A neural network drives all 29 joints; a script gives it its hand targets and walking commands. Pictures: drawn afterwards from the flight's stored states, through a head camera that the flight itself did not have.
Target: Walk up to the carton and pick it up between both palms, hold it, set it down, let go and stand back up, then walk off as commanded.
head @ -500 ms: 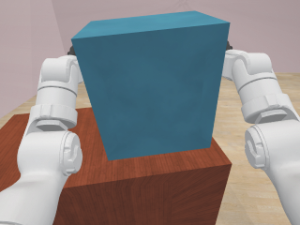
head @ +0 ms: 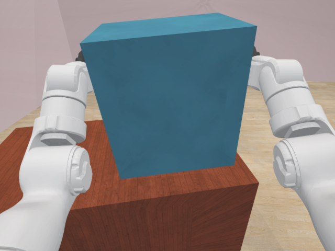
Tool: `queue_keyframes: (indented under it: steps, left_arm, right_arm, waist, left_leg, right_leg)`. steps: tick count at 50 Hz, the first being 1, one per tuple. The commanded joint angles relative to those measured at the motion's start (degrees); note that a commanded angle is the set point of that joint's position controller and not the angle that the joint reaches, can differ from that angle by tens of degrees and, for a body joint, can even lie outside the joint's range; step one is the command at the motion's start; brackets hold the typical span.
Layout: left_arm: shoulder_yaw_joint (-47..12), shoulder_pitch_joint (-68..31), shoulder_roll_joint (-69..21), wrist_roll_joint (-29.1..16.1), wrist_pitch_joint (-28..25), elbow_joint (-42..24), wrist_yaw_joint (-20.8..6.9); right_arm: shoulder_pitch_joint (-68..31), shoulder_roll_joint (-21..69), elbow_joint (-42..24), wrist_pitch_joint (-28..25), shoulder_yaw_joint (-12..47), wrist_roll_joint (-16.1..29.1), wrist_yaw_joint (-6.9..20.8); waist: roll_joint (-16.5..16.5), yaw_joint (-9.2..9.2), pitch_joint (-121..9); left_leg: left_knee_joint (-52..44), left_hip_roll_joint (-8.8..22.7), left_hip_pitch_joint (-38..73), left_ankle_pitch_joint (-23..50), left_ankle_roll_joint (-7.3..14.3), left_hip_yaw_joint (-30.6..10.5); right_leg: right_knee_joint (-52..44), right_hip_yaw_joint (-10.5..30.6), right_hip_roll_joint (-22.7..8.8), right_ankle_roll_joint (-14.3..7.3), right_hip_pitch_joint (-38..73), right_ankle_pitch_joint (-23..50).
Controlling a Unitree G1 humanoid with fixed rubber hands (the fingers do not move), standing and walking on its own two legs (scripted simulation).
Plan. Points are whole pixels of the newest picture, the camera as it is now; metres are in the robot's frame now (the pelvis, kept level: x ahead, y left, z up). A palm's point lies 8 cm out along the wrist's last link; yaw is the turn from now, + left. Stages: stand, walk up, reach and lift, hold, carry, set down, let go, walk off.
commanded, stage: hold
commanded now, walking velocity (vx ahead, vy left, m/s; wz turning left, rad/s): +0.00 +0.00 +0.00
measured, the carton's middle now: (169, 95) +0.36 -0.01 +0.30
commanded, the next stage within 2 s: set down in 0.84 s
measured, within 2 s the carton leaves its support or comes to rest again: neither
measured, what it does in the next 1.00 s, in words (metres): stands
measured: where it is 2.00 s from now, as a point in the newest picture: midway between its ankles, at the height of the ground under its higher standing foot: outside the picture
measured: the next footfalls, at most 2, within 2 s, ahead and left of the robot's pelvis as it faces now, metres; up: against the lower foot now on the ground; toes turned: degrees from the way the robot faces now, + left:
none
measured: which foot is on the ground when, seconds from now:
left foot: down 0.00-1.00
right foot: down 0.00-1.00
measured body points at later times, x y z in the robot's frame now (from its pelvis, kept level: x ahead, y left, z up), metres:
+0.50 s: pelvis +0.00 +0.00 +0.00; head -0.11 +0.00 +0.44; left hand +0.38 +0.18 +0.35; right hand +0.37 -0.18 +0.35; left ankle +0.04 +0.10 -0.74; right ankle +0.06 -0.14 -0.74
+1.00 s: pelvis +0.00 +0.00 +0.00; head -0.11 +0.00 +0.44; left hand +0.38 +0.18 +0.36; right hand +0.37 -0.19 +0.35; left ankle +0.04 +0.10 -0.74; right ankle +0.06 -0.14 -0.74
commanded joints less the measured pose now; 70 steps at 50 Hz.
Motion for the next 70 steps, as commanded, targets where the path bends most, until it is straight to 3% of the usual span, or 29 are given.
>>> queue_keyframes:
  steps: [1,2,3,6,9,15,18,21,23,24,25,28,30,33,40,42,43,44,46,47,49,53,55,58,60,63,64,69,70]
  left_arm:
    - [-6.99,-51.84,-38.18,-9.17,-5.46,-14.06,-12.1]
    - [-10.38,-53.86,-40.48,-11.61,-5.81,-17.06,-12.05]
    - [-8.16,-51.76,-38.7,-10.15,-5.3,-14.21,-12.0]
    - [-10.7,-50.78,-40.65,-10.58,-5.24,-16.02,-12.0]
    - [-8.57,-51.82,-38.51,-10.34,-5.81,-15.67,-11.7]
    - [-8.68,-49.13,-37.86,-9.87,-5.28,-13.03,-11.99]
    - [-10.9,-50.74,-40.51,-10.93,-5.96,-16.76,-11.78]
    - [-9.42,-50.29,-39.18,-9.82,-5.38,-14.93,-12.14]
    - [-8.76,-51.32,-37.57,-10.15,-5.78,-15.34,-12.13]
    - [-9.76,-53.19,-39.83,-10.24,-5.59,-17.41,-11.83]
    - [-9.91,-50.99,-40.24,-10.22,-5.78,-16.58,-11.88]
    - [-7.94,-50.66,-37.66,-9.36,-5.72,-13.48,-11.86]
    - [-9.9,-51.29,-39.93,-9.93,-5.6,-14.96,-12.12]
    - [-9.19,-50.0,-39.93,-10.04,-5.57,-14.46,-11.77]
    - [-7.74,-50.78,-37.91,-9.12,-5.67,-12.91,-11.99]
    - [-11.66,-51.18,-41.54,-11.4,-5.57,-16.0,-11.76]
    - [-13.3,-48.55,-44.75,-9.78,-4.64,-21.1,-11.07]
    - [-10.61,-50.09,-42.7,-8.58,-4.83,-20.07,-10.82]
    - [-8.53,-51.34,-39.31,-7.98,-4.96,-19.55,-10.75]
    - [-9.03,-51.41,-39.92,-8.01,-5.41,-18.68,-10.86]
    - [-6.72,-49.37,-37.15,-5.64,-5.2,-14.57,-11.38]
    - [-3.32,-50.69,-34.98,-3.33,-7.54,-13.1,-11.81]
    - [-1.07,-48.0,-33.59,-1.35,-8.53,-10.64,-11.84]
    - [1.25,-47.11,-30.5,0.39,-9.25,-7.94,-12.9]
    - [-0.62,-45.1,-32.42,-0.23,-9.0,-7.19,-12.91]
    - [0.37,-44.24,-30.7,0.15,-10.47,-4.72,-12.8]
    - [-0.19,-44.3,-31.65,-0.28,-11.2,-7.7,-12.35]
    - [-1.81,-44.01,-32.01,-0.35,-12.86,-10.28,-10.88]
    - [-2.74,-45.29,-32.65,-1.18,-13.5,-12.08,-10.65]
  right_arm:
    - [-54.16,35.63,-14.19,-2.5,5.46,10.95,10.33]
    - [-53.38,34.88,-16.39,-2.71,4.82,11.22,10.35]
    - [-55.01,34.93,-15.36,-2.64,5.84,12.28,10.29]
    - [-52.17,33.21,-15.32,-2.82,4.71,11.66,10.18]
    - [-55.45,34.52,-17.04,-3.32,5.65,11.75,10.45]
    - [-52.0,34.49,-15.3,-3.19,5.62,11.22,9.6]
    - [-53.57,35.34,-19.12,-3.39,6.13,12.3,9.56]
    - [-52.14,34.37,-15.76,-2.52,5.66,12.0,9.42]
    - [-50.87,34.87,-15.69,-2.78,5.64,11.9,9.39]
    - [-56.34,35.22,-18.44,-3.32,6.24,12.34,9.98]
    - [-51.61,34.12,-16.18,-3.02,5.21,11.12,10.06]
    - [-56.11,35.06,-17.34,-3.54,5.93,11.57,9.87]
    - [-53.15,33.3,-14.89,-3.16,4.83,11.14,10.35]
    - [-54.86,34.67,-18.37,-3.78,5.67,11.26,10.18]
    - [-54.22,35.62,-15.21,-3.52,5.29,10.07,10.05]
    - [-56.11,34.03,-18.51,-3.77,5.59,11.62,10.08]
    - [-46.76,32.72,-15.33,-4.36,3.57,12.81,11.11]
    - [-51.48,34.58,-16.85,-5.47,4.84,13.42,11.27]
    - [-54.25,34.82,-15.56,-5.96,4.19,12.27,11.27]
    - [-55.28,34.95,-16.5,-6.65,4.19,11.75,11.09]
    - [-54.27,32.91,-14.09,-6.63,2.24,9.77,10.92]
    - [-55.66,31.4,-10.1,-9.88,0.39,6.42,12.43]
    - [-55.85,32.11,-11.4,-11.72,0.88,4.54,12.97]
    - [-52.3,32.47,-6.02,-13.09,0.26,3.03,12.9]
    - [-50.87,29.43,-4.63,-13.68,-0.75,2.22,12.98]
    - [-50.09,31.12,-2.24,-15.57,-1.14,0.77,12.82]
    - [-49.77,32.53,-4.0,-16.55,0.08,1.15,13.15]
    - [-50.74,32.75,-7.84,-19.51,1.33,2.74,13.02]
    - [-50.04,34.27,-9.35,-20.33,2.19,2.31,13.0]
  waist:
    - [0.97,-0.44,-15.14]
    - [3.43,-1.89,-19.15]
    - [2.21,-0.29,-15.57]
    - [4.21,-2.13,-17.17]
    - [1.59,-0.17,-17.26]
    - [1.52,-1.27,-15.51]
    - [2.0,-2.01,-19.31]
    - [3.45,-1.84,-14.94]
    - [1.49,-1.68,-15.94]
    - [2.69,-0.98,-18.5]
    - [2.78,-2.18,-16.83]
    - [1.28,-0.12,-15.36]
    - [3.18,-1.92,-15.97]
    - [2.62,-1.25,-17.81]
    - [1.31,-0.59,-15.03]
    - [3.64,-1.95,-19.12]
    - [5.21,-4.49,-19.15]
    - [3.1,-1.3,-18.71]
    - [0.1,0.01,-19.45]
    - [1.61,0.14,-18.51]
    - [-1.27,-0.13,-15.17]
    - [3.06,0.75,-12.01]
    - [-0.25,2.45,-12.69]
    - [-1.75,2.58,-8.18]
    - [1.73,0.5,-7.09]
    - [-0.97,1.32,-7.57]
    - [-0.9,1.89,-10.93]
    - [0.89,2.37,-14.69]
    - [-1.26,2.43,-17.44]
  left_leg:
    - [-10.38,-0.28,-0.45,-4.4,-3.87,-14.02]
    - [-8.91,-0.21,1.83,-2.71,-4.82,-14.34]
    - [-9.66,-0.57,0.49,-2.66,-4.13,-13.99]
    - [-9.02,0.01,1.7,-1.38,-5.5,-14.64]
    - [-9.53,-0.87,1.42,-1.65,-4.09,-13.78]
    - [-8.63,-0.97,0.21,-1.74,-4.74,-13.75]
    - [-7.28,-1.12,3.85,3.29,-4.77,-14.19]
    - [-8.42,-0.89,2.14,0.43,-5.28,-13.98]
    - [-7.93,-1.24,2.4,-0.66,-4.7,-13.88]
    - [-8.9,-0.47,2.09,-1.18,-4.5,-14.57]
    - [-9.28,-0.62,1.5,-2.39,-4.78,-14.66]
    - [-8.88,-1.21,0.84,-1.38,-3.84,-13.98]
    - [-10.12,0.04,0.86,-3.36,-5.1,-14.7]
    - [-9.15,-0.77,1.36,-1.32,-4.79,-14.18]
    - [-9.74,-1.14,0.14,-3.24,-4.24,-13.71]
    - [-9.1,-0.26,3.24,-0.44,-5.12,-14.5]
    - [-10.06,-0.92,6.62,1.58,-6.57,-11.59]
    - [-9.71,-1.71,6.23,1.31,-5.68,-10.65]
    - [-9.19,-2.09,4.99,0.54,-4.5,-10.11]
    - [-8.54,-2.22,4.48,0.46,-4.74,-10.1]
    - [-10.19,-2.08,2.98,-3.52,-3.73,-10.17]
    - [-11.97,-1.27,0.13,-9.28,-3.11,-11.34]
    - [-11.88,-1.81,1.58,-8.92,-1.75,-10.77]
    - [-12.1,-2.65,0.86,-10.27,-0.62,-9.15]
    - [-13.04,-1.41,0.96,-12.57,-1.92,-10.45]
    - [-12.63,-2.31,0.66,-11.46,-1.01,-8.89]
    - [-11.85,-2.2,1.96,-6.41,-1.38,-8.53]
    - [-11.18,-2.71,6.43,-3.56,-2.28,-8.1]
    - [-10.21,-2.64,8.07,0.05,-1.98,-7.77]
  right_leg:
    - [-2.17,-0.56,4.86,-3.64,12.11,0.2]
    - [-1.91,-0.31,4.71,-4.21,10.77,1.02]
    - [-2.35,-0.4,4.77,-3.68,11.68,1.03]
    - [-1.6,-0.31,4.81,-4.19,12.39,3.63]
    - [-2.29,-0.49,4.91,-3.41,11.74,1.48]
    - [-2.86,0.13,4.61,-3.63,12.43,1.06]
    - [-2.01,-0.44,4.96,-3.51,12.06,4.51]
    - [-2.72,0.11,4.67,-3.71,11.82,2.07]
    - [-2.54,-0.13,4.45,-3.59,11.17,0.42]
    - [-1.92,-0.38,4.6,-3.58,12.53,2.26]
    - [-2.09,-0.01,4.49,-4.08,11.47,1.24]
    - [-2.81,-0.29,4.63,-3.51,11.28,1.04]
    - [-2.15,-0.44,4.92,-3.89,11.27,0.42]
    - [-2.23,-0.16,4.69,-3.87,12.25,2.38]
    - [-2.98,-0.2,4.53,-3.56,11.73,-0.1]
    - [-2.16,-0.26,5.02,-3.8,10.69,2.7]
    - [-1.21,-3.11,6.28,-3.92,11.55,2.5]
    - [-2.22,-3.17,5.78,-3.52,11.76,0.79]
    - [-2.35,-3.11,5.74,-3.19,10.94,-0.03]
    - [-2.18,-2.86,5.49,-3.35,10.35,-0.47]
    - [-2.59,-3.36,6.01,-2.78,11.51,-2.95]
    - [-1.85,-3.81,4.9,-3.27,10.63,-6.67]
    - [-2.77,-4.32,4.77,-2.35,11.69,-7.48]
    - [-4.12,-4.11,3.42,-1.89,11.41,-11.18]
    - [-2.92,-4.78,4.37,-2.48,10.84,-9.61]
    - [-3.63,-4.47,3.98,-1.92,12.03,-10.36]
    - [-3.24,-4.72,3.69,-2.18,14.08,-6.31]
    - [-4.09,-5.39,3.76,-1.66,12.79,-6.2]
    - [-3.65,-5.15,3.54,-1.69,13.92,-3.84]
